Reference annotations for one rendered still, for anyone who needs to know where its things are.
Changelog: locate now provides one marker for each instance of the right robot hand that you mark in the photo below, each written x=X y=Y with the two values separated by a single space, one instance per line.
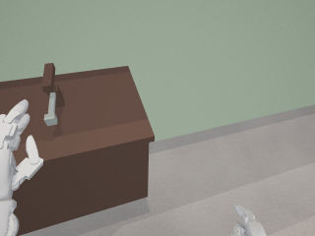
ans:
x=252 y=228

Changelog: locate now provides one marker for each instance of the left robot hand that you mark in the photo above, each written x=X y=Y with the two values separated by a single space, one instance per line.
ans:
x=11 y=126

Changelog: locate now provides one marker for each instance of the robot left forearm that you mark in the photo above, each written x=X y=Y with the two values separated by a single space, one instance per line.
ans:
x=9 y=223

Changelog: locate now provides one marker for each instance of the tap lever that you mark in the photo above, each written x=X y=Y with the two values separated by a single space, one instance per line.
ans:
x=50 y=119

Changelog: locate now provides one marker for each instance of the counter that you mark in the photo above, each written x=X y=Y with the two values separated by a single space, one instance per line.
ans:
x=97 y=155

